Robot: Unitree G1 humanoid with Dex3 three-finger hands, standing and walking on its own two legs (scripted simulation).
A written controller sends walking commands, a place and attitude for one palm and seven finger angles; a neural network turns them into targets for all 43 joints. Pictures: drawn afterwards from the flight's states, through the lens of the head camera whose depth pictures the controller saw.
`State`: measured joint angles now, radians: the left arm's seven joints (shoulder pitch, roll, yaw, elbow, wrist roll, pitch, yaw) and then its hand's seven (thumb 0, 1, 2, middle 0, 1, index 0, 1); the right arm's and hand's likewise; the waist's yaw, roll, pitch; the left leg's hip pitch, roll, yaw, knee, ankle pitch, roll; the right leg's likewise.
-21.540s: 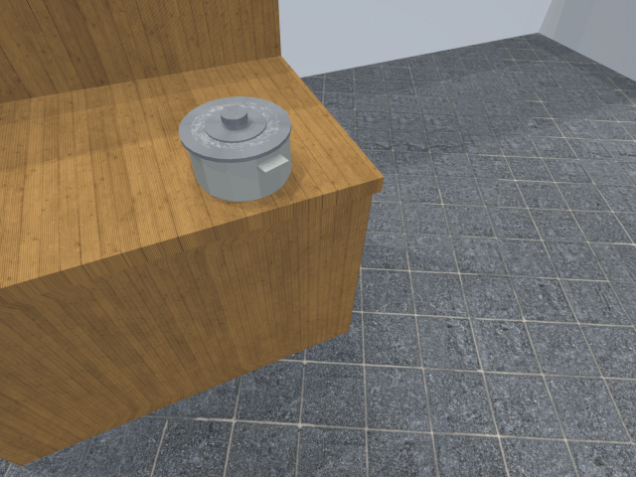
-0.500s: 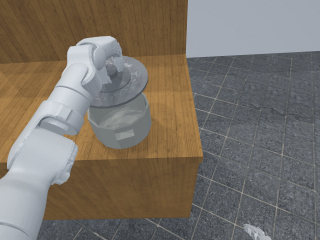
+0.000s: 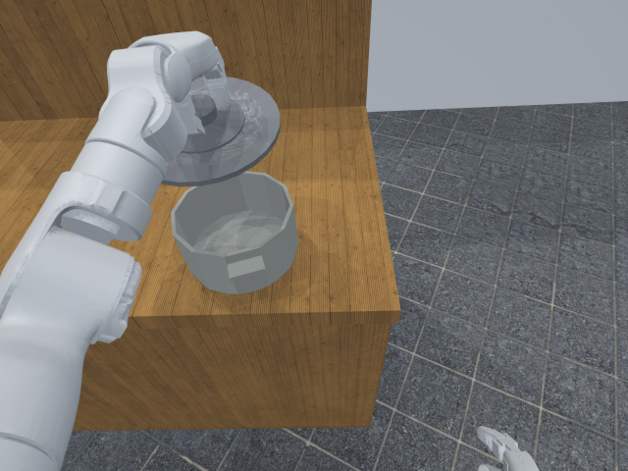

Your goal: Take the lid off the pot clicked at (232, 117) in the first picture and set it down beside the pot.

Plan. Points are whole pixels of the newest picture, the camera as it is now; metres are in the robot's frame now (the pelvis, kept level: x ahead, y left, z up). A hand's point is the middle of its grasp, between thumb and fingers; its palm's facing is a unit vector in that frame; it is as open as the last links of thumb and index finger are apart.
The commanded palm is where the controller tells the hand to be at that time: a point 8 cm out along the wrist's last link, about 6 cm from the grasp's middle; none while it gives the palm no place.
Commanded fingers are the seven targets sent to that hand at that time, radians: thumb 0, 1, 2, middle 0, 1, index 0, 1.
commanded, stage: lift the lid straight up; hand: left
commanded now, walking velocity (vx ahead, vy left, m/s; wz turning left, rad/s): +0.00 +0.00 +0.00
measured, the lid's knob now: (197, 110) +0.49 +0.15 +0.23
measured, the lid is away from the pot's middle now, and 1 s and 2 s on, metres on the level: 0.01 0.10 0.22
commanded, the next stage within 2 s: move the lid sideways beside the pot in 0.12 s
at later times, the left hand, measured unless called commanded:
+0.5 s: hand (180, 106) +0.47 +0.16 +0.25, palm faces -0.20 -0.03 -0.98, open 7.8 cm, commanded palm +0.45 +0.17 +0.32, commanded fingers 0.00 0.62 1.01 -0.85 -1.03 -0.85 -1.01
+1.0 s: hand (113, 124) +0.45 +0.23 +0.24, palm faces -0.24 -0.05 -0.97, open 7.8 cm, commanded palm +0.44 +0.23 +0.32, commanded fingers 0.00 0.62 1.01 -0.85 -1.03 -0.85 -1.01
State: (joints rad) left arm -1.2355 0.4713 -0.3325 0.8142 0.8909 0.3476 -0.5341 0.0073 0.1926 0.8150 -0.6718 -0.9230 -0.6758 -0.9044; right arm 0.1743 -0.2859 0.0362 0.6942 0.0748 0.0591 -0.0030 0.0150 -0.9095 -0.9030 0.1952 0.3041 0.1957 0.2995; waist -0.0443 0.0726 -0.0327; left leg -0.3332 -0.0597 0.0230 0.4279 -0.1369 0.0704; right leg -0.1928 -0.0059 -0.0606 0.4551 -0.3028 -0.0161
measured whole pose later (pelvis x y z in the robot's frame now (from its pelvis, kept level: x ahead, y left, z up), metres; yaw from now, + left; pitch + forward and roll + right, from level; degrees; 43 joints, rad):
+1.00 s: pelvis -0.01 +0.01 +0.00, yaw +0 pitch +3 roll -1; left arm -1.19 0.65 -0.26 0.80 0.91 0.25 -0.58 0.01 0.19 0.81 -0.67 -0.92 -0.68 -0.91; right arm 0.17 -0.30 0.03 0.67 0.09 0.10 -0.02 0.01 -0.91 -0.90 0.20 0.30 0.20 0.30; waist -0.04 0.06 -0.01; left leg -0.37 -0.06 0.01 0.44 -0.13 0.08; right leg -0.21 0.00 -0.07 0.44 -0.28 -0.01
